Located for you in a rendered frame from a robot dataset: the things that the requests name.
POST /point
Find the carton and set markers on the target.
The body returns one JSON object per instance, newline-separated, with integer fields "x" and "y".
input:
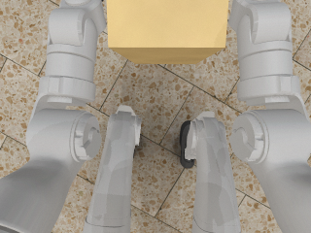
{"x": 166, "y": 31}

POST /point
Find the left robot upper arm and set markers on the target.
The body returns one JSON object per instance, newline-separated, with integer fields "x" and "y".
{"x": 59, "y": 142}

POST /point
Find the robot right forearm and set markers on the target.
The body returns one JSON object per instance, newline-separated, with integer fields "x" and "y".
{"x": 264, "y": 50}

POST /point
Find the robot left shin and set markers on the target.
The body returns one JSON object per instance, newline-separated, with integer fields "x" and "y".
{"x": 122, "y": 108}

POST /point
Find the robot left forearm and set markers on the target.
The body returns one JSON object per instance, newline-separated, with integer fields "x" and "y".
{"x": 73, "y": 31}

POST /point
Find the right robot upper arm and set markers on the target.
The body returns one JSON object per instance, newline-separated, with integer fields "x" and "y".
{"x": 276, "y": 144}

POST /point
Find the right robot thigh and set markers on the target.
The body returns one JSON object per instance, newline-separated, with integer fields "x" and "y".
{"x": 215, "y": 208}

